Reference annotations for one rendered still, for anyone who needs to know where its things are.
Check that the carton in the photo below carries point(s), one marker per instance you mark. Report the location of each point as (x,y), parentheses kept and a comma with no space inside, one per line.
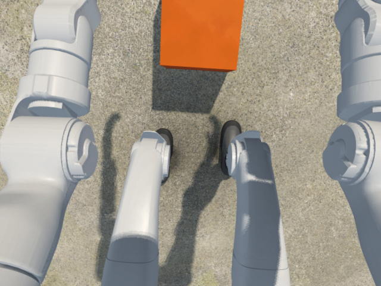
(201,34)

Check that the robot right upper arm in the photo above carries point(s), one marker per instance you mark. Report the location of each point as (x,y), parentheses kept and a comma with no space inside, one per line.
(353,158)

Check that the robot right forearm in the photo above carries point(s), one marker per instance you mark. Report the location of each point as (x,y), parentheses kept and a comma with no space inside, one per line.
(359,25)

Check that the robot right thigh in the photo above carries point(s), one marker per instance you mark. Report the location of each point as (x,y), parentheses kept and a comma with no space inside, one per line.
(259,253)

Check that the robot left forearm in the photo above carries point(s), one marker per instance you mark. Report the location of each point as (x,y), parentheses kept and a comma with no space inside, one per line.
(61,47)

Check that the robot left shin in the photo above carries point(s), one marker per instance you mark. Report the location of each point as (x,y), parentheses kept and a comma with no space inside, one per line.
(147,134)

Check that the robot left upper arm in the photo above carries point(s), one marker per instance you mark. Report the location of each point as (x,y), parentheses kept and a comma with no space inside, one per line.
(44,158)

